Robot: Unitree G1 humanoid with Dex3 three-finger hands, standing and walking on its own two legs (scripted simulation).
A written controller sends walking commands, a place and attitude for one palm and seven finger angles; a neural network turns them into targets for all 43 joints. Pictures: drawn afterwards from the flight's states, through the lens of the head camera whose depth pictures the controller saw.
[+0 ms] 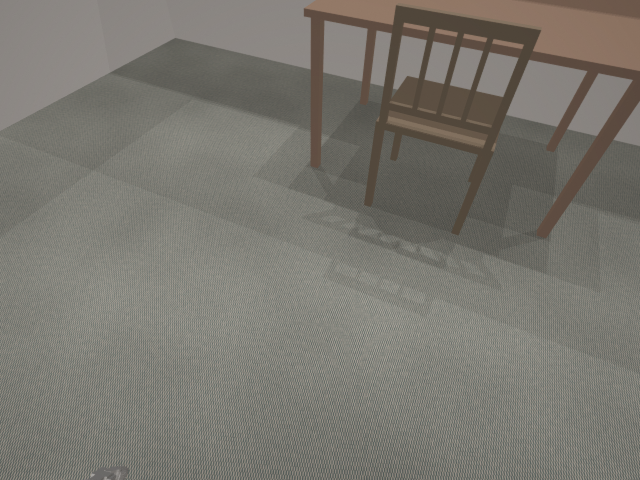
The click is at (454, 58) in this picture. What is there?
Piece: chair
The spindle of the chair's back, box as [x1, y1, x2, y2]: [436, 33, 463, 114]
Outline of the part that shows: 462,33 457,34 436,112 437,114 441,113 462,39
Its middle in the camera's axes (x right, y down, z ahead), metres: +0.42 -0.54 +1.28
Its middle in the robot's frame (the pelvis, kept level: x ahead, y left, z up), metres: +1.33 -0.36 -0.10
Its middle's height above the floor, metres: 0.67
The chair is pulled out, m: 0.00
